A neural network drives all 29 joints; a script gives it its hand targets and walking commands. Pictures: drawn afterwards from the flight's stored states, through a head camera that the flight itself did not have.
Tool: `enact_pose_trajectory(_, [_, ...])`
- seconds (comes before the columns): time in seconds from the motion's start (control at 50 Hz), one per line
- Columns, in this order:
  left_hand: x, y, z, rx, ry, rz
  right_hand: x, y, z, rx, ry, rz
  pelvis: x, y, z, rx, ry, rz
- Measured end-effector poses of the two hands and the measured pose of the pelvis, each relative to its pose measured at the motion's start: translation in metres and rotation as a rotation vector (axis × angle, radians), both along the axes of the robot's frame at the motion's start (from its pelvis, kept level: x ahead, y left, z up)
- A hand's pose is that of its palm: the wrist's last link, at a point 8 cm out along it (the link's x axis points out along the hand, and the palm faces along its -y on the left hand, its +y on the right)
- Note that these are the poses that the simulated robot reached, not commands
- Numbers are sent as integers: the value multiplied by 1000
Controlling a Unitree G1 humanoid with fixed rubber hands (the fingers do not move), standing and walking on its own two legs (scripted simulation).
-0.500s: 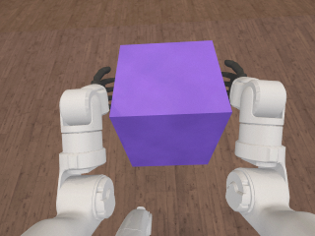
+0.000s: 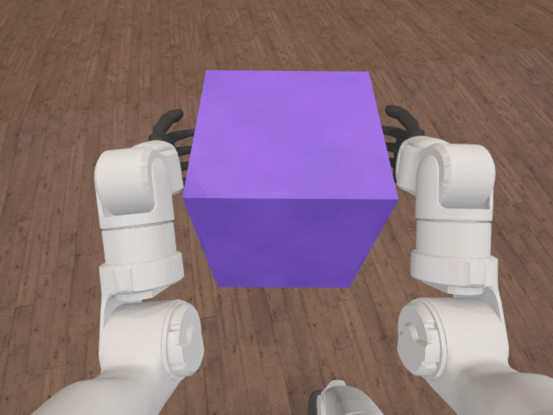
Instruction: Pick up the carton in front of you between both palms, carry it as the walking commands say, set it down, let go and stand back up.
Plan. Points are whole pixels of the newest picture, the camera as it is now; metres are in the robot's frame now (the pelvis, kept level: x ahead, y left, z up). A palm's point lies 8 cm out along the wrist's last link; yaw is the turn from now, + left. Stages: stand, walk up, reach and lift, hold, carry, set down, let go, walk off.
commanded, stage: carry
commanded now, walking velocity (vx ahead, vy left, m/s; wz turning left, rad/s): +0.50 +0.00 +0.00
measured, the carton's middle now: (285, 190) +0.40 -0.02 +0.10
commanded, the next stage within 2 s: none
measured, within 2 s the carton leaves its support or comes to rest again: neither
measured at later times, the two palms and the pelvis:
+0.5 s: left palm (166, 40) +0.68 +0.16 +0.19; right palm (337, 30) +0.68 -0.14 +0.20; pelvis +0.30 +0.01 +0.02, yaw +0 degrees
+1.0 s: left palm out of the picture +0.95 +0.15 +0.23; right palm out of the picture +0.98 -0.14 +0.23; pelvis +0.59 -0.02 +0.07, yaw +1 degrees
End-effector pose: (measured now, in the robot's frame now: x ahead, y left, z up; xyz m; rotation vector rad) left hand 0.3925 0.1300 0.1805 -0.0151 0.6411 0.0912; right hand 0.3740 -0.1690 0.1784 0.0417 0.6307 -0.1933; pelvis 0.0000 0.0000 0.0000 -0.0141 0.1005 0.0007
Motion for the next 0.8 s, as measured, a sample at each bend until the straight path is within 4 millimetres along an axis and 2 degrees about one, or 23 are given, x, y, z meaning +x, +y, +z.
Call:
enact_pose_trajectory(0.08, [41, 5, 1, 40, 17, 47, 63, 5, 0, 1, 18, 72, 55, -16, -5, -14, -21, 18])
enact_pose_trajectory(0.16, [66, 19, -9, 52, 98, 95, 111, 19, -3, 2, 97, 131, 95, -24, 10, 11, -20, 15])
enact_pose_trajectory(0.26, [115, 30, 5, 49, 77, 132, 169, 32, 11, 11, 75, 155, 146, -24, 24, 25, -11, 18])
enact_pose_trajectory(0.36, [183, 34, 24, 39, 33, 122, 230, 35, 28, 19, 31, 130, 207, -14, 28, 27, -1, 13])
enact_pose_trajectory(0.46, [263, 36, 19, 26, 40, 62, 291, 35, 26, -12, 40, 81, 281, 6, 18, 47, -16, 0])
enact_pose_trajectory(0.54, [317, 24, 8, 2, 103, -18, 320, 25, 10, -30, 104, 27, 324, 18, 28, 35, -25, 2])
enact_pose_trajectory(0.6, [351, 15, 10, -2, 117, -42, 342, 17, 10, -31, 120, -4, 351, 22, 41, 21, -21, -1])
enact_pose_trajectory(0.7, [409, 8, 32, -19, 56, -41, 397, 10, 32, -15, 57, -30, 402, 20, 54, 8, -10, -5])
enact_pose_trajectory(0.8, [468, 6, 55, -12, 2, -11, 468, 7, 55, -3, 3, -5, 469, 8, 56, 5, -2, -2])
